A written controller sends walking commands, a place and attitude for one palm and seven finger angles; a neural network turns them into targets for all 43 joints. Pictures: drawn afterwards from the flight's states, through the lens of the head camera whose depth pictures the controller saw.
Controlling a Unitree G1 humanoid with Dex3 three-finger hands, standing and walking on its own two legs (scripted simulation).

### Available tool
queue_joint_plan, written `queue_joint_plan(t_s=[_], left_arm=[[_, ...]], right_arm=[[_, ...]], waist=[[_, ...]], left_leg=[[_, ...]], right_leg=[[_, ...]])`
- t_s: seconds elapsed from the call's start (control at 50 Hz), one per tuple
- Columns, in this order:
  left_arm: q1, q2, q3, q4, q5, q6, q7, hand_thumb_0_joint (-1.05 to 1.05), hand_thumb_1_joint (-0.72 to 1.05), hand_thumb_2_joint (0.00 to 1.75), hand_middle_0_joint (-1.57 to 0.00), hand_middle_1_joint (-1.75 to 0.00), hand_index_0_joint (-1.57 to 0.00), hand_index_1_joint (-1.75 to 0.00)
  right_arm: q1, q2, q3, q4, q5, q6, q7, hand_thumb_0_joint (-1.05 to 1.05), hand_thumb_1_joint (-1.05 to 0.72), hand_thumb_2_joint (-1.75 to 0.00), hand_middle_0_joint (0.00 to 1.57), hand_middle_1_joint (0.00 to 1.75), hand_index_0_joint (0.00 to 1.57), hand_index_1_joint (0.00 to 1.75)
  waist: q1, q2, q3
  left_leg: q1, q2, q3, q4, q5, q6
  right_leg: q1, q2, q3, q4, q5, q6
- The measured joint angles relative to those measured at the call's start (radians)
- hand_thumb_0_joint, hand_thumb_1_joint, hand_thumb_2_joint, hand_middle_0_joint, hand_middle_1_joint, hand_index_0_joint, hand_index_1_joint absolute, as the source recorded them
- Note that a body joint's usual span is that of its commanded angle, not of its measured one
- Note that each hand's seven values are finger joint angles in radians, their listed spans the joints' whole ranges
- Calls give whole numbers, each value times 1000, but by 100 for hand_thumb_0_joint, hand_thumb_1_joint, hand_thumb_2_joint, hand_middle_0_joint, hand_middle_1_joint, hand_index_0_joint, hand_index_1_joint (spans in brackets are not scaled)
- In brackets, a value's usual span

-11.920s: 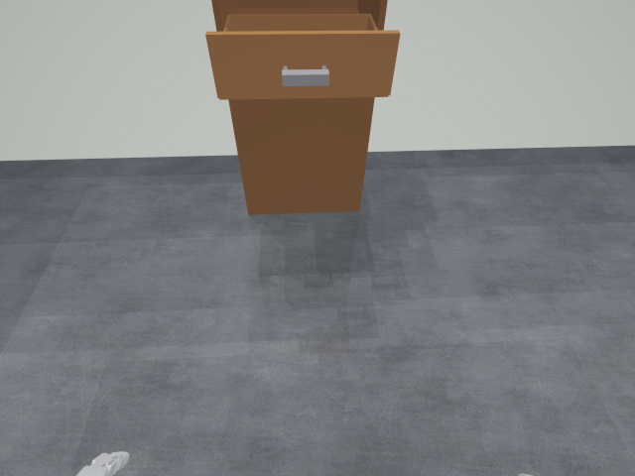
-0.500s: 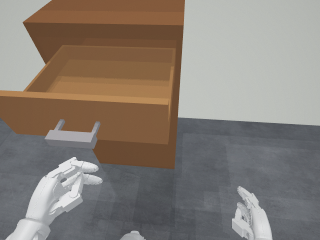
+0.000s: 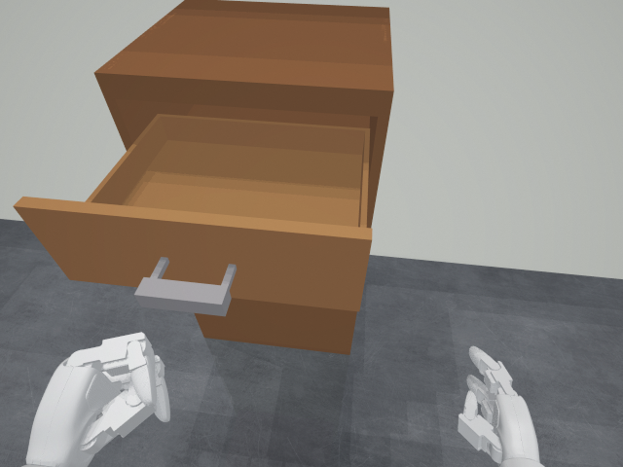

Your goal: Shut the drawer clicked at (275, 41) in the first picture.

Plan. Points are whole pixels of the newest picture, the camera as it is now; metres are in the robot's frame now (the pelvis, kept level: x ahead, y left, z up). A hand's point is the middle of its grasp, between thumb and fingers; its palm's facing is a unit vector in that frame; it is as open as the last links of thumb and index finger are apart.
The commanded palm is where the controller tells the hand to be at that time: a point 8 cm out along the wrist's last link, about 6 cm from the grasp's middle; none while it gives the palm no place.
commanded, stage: raise the hand and make a fist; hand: left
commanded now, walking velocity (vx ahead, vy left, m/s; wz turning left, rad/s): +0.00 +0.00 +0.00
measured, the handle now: (190, 282) +0.33 +0.20 +0.07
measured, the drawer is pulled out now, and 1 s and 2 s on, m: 0.29 0.29 0.29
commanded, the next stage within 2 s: bring the fist close to the handle in 0.72 s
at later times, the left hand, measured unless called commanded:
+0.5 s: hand (135, 386) +0.16 +0.17 +0.15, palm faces +0.00 -0.99 -0.12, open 3.3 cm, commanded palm +0.10 +0.23 +0.17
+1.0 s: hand (139, 372) +0.17 +0.18 +0.14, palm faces +0.05 -0.99 -0.11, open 3.3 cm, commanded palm +0.13 +0.23 +0.15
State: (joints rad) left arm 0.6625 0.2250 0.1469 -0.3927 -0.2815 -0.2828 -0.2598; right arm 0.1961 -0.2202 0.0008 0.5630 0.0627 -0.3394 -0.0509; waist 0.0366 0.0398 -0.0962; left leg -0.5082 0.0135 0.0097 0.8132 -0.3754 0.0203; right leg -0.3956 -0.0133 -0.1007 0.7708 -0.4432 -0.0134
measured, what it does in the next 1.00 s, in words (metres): stands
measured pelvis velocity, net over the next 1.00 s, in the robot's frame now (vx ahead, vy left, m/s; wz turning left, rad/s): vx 0.01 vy -0.04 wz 0.00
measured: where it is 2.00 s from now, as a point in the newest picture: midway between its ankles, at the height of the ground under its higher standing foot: outside the picture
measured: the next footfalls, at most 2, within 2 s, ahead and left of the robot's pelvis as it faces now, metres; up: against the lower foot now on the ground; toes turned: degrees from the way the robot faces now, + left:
none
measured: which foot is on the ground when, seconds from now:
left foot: down 0.00-1.00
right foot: down 0.00-1.00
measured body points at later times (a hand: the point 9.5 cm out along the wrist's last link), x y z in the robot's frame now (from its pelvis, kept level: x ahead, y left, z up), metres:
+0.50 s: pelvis -0.01 -0.01 +0.02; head -0.04 -0.03 +0.46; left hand +0.15 +0.23 +0.16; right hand +0.19 -0.23 -0.03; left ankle +0.03 +0.10 -0.71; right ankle -0.03 -0.11 -0.71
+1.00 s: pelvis +0.01 -0.04 +0.02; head -0.02 -0.06 +0.47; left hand +0.17 +0.23 +0.15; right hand +0.20 -0.27 -0.03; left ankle +0.03 +0.10 -0.71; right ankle -0.03 -0.11 -0.71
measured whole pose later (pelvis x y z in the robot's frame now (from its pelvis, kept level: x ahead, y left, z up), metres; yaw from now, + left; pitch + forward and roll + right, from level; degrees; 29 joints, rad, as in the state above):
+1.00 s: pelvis +0.01 -0.04 +0.02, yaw +0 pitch +0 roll +0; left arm 0.54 0.29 0.33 -0.29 -0.37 -0.06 -0.35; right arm 0.24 -0.26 0.04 0.63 0.08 -0.41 -0.10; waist 0.05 0.07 -0.08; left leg -0.33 0.05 0.00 0.65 -0.31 -0.03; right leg -0.23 0.03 -0.11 0.62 -0.39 -0.06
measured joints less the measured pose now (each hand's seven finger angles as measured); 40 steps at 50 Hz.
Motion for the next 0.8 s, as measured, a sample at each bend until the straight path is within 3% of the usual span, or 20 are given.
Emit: queue_joint_plan(t_s=[0.14,0.24,0.38,0.54,0.72,0.8], left_arm=[[-29,4,-38,-74,35,175,28,2,89,90,-133,-152,-133,-152],[-14,42,0,-132,26,243,43,2,89,90,-138,-157,-138,-157],[-65,51,68,-144,-21,274,27,2,89,90,-140,-159,-140,-159],[-72,72,101,-69,-39,324,-15,2,89,90,-140,-160,-140,-159],[-76,82,172,-26,-83,244,-37,2,89,90,-140,-160,-140,-159],[-102,71,166,20,-86,247,-65,2,89,90,-140,-160,-140,-159]], right_arm=[[-10,36,58,-32,2,27,10,1,-90,-90,20,30,20,30],[10,39,79,-34,5,40,6,1,-90,-90,21,30,21,30],[39,-2,82,3,19,16,-10,1,-90,-90,21,30,21,30],[49,-22,61,26,27,-7,-29,1,-90,-90,21,30,20,30],[58,-47,40,50,29,-56,-43,1,-90,-90,20,30,20,30],[52,-52,40,62,31,-71,-51,1,-90,-90,20,30,20,30]], waist=[[9,14,-11],[14,14,-6],[21,27,7],[3,18,8],[11,36,5],[15,44,7]], left_leg=[[63,-7,9,-42,16,8],[104,-5,10,-74,29,5],[137,-1,-2,-103,47,-4],[162,14,0,-142,67,-22],[178,32,-17,-144,62,-42],[182,35,-19,-151,63,-45]], right_leg=[[61,-6,8,-44,20,9],[100,-2,9,-75,35,6],[139,5,-3,-109,51,-1],[152,21,1,-132,63,-20],[176,42,-13,-146,60,-38],[179,45,-14,-151,60,-41]])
